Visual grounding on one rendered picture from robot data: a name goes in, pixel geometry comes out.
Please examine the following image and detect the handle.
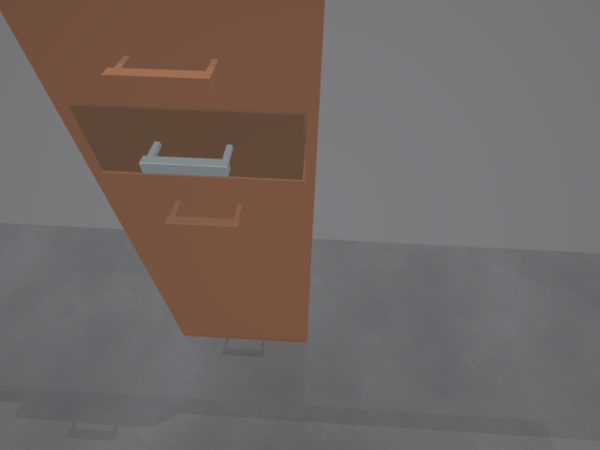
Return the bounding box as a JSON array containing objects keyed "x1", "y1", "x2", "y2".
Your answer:
[
  {"x1": 164, "y1": 216, "x2": 241, "y2": 233},
  {"x1": 101, "y1": 67, "x2": 216, "y2": 94},
  {"x1": 139, "y1": 142, "x2": 233, "y2": 177}
]

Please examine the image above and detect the cabinet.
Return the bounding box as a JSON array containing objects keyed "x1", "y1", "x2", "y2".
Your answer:
[{"x1": 0, "y1": 0, "x2": 325, "y2": 343}]

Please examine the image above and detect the drawer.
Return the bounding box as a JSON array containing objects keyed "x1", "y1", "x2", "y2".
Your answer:
[{"x1": 68, "y1": 103, "x2": 307, "y2": 180}]

